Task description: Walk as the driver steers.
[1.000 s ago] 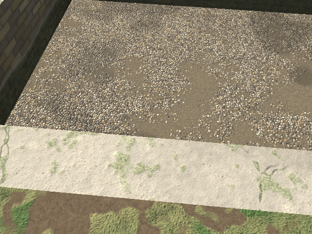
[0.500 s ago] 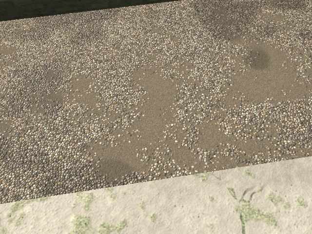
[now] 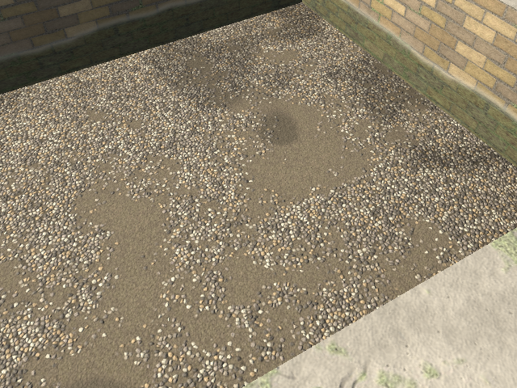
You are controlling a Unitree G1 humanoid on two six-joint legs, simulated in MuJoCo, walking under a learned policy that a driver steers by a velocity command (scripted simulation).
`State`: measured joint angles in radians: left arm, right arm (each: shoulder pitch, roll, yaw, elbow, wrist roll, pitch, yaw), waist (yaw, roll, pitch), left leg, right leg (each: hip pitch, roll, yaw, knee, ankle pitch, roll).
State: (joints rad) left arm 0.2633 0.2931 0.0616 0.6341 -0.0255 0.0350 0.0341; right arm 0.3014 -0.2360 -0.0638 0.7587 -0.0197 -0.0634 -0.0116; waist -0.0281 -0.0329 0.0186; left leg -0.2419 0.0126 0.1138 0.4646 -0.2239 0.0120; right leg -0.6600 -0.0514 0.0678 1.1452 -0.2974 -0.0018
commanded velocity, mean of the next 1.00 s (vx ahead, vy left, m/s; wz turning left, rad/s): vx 0.20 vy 0.00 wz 0.13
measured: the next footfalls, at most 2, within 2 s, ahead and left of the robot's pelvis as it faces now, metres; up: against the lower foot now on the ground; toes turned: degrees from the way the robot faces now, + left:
right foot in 0.20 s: +0.21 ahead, -0.16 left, +0.00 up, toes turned -9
left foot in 0.76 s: +0.20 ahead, +0.06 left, +0.00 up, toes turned +7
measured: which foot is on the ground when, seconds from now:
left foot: down 0.00-0.20, up 0.22-0.74, down 0.76-1.00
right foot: up 0.00-0.18, down 0.20-0.76, up 0.78-1.00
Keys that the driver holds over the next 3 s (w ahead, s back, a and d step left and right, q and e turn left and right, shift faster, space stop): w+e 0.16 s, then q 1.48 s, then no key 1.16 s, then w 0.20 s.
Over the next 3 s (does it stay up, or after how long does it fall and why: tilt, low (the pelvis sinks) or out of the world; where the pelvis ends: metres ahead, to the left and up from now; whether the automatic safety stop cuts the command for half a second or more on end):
stays up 0.15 -0.09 0.00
